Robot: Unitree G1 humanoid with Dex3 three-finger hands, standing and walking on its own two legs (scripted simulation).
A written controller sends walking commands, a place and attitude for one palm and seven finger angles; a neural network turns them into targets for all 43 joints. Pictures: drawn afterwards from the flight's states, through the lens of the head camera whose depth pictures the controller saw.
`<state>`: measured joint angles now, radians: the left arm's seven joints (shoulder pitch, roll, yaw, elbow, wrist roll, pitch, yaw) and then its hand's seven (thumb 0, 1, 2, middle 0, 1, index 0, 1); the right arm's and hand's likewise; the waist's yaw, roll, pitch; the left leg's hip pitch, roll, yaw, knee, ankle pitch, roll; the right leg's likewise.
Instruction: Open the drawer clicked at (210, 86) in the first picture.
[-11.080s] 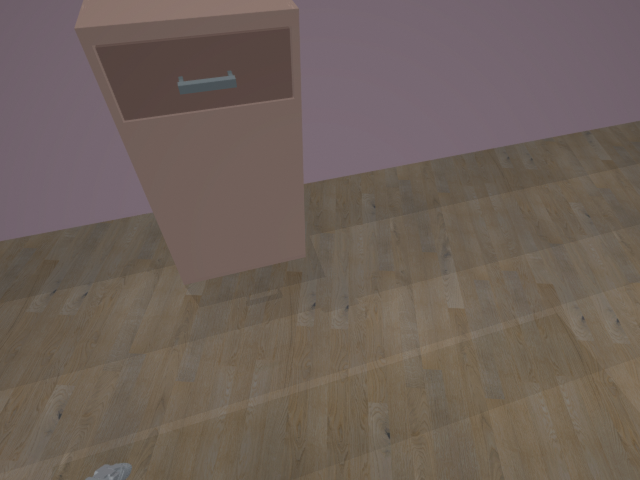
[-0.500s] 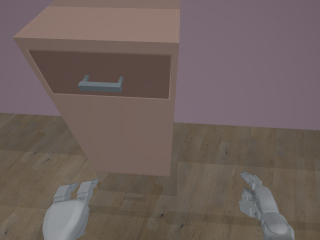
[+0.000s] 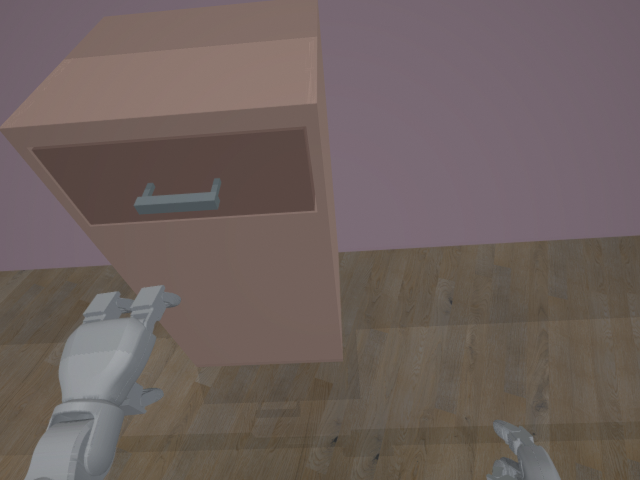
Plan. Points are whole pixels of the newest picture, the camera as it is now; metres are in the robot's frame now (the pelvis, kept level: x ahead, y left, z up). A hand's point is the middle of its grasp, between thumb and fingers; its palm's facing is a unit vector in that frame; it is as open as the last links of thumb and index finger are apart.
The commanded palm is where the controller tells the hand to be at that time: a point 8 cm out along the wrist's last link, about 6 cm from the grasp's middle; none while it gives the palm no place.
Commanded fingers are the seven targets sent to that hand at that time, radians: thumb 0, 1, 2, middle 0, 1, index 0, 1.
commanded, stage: raise the hand with hooked fingers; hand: left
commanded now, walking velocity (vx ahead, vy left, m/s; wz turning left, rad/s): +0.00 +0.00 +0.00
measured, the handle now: (180, 194) +0.52 +0.31 +0.04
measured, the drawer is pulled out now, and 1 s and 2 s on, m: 0.00 0.00 0.00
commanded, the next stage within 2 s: move the hooked fingers above the handle in 0.96 s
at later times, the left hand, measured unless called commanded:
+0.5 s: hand (83, 266) +0.29 +0.30 +0.15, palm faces +0.15 -0.04 -0.99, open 13.8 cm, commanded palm +0.26 +0.29 +0.20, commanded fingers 0.00 -0.50 0.30 -0.30 -1.20 -0.30 -1.20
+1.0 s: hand (79, 261) +0.29 +0.29 +0.16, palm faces +0.16 -0.05 -0.99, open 13.8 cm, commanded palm +0.26 +0.29 +0.21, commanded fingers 0.00 -0.50 0.30 -0.30 -1.20 -0.30 -1.20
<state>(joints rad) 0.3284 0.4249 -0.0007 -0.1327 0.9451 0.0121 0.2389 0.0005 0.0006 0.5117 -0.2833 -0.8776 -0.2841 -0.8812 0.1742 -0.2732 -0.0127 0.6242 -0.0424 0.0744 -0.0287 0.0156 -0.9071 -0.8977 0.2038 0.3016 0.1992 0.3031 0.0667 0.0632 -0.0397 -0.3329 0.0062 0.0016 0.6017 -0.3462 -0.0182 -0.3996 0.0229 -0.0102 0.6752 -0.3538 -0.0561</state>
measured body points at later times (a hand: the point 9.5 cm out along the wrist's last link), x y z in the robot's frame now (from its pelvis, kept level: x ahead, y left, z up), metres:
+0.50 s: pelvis -0.01 +0.05 +0.02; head -0.02 +0.01 +0.46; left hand +0.28 +0.30 +0.20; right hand +0.22 -0.14 -0.07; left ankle -0.03 +0.15 -0.72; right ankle -0.01 -0.08 -0.72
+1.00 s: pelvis -0.02 +0.04 +0.02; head -0.01 +0.00 +0.47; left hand +0.28 +0.29 +0.22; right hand +0.18 -0.18 -0.10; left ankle -0.02 +0.15 -0.72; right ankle -0.01 -0.08 -0.72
